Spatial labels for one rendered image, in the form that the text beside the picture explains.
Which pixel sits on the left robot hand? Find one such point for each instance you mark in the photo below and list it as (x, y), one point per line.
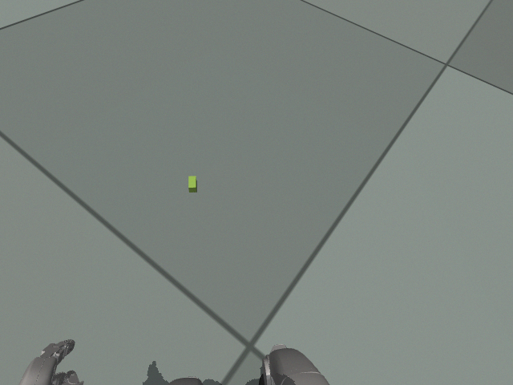
(41, 371)

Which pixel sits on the small box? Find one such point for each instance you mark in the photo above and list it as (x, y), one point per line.
(192, 184)

